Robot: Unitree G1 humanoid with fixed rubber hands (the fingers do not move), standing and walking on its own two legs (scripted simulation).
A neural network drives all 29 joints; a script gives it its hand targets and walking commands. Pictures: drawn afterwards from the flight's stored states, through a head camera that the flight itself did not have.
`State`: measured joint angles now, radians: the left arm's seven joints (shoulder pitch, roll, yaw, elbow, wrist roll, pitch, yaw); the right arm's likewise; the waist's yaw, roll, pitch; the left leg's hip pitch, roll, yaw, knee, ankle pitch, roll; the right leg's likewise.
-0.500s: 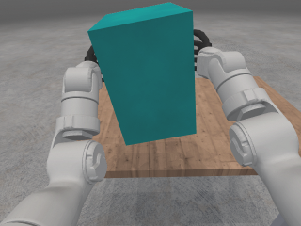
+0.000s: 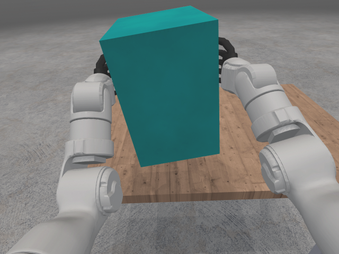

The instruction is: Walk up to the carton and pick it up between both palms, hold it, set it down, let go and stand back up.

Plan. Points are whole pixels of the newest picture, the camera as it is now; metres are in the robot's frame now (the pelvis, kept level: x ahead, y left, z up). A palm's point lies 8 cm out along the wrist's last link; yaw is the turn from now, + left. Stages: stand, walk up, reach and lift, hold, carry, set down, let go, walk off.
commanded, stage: hold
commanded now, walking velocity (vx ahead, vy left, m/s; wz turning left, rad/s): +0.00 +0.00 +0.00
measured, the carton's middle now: (166, 83) +0.41 -0.01 +0.28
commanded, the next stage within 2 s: set down in 1.50 s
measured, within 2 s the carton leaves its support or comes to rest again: neither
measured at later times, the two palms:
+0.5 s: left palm (103, 82) +0.37 +0.13 +0.31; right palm (231, 69) +0.37 -0.14 +0.32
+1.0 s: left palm (104, 82) +0.38 +0.13 +0.31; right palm (231, 67) +0.37 -0.14 +0.32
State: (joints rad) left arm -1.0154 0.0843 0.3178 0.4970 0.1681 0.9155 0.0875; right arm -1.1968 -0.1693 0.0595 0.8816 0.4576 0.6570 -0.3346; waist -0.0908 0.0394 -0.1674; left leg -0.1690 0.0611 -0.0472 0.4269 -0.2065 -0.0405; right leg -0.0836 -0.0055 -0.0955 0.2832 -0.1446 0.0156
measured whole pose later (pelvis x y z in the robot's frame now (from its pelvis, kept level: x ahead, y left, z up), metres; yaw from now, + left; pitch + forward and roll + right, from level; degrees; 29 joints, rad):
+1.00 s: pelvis +0.00 +0.00 +0.00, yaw -1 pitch -3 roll -2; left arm -1.04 0.09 0.33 0.55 0.17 0.89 0.08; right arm -1.23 -0.18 0.07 0.94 0.46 0.66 -0.33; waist -0.08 0.03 -0.19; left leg -0.18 0.07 -0.04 0.42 -0.20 -0.04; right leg -0.11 0.00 -0.08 0.29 -0.14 0.01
